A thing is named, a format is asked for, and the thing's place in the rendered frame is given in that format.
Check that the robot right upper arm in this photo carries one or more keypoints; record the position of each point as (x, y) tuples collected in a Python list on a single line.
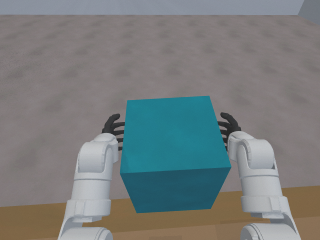
[(268, 231)]

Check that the robot left hand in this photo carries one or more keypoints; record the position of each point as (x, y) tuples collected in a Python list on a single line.
[(110, 126)]

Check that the right robot forearm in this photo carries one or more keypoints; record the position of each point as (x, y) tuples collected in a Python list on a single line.
[(258, 173)]

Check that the robot left upper arm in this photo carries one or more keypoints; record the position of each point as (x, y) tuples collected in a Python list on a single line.
[(87, 233)]

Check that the carton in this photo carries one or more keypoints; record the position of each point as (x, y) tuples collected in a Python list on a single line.
[(173, 154)]

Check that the left robot forearm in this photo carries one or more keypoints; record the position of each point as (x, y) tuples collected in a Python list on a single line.
[(91, 187)]

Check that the robot right hand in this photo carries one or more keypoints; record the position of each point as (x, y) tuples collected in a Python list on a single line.
[(231, 127)]

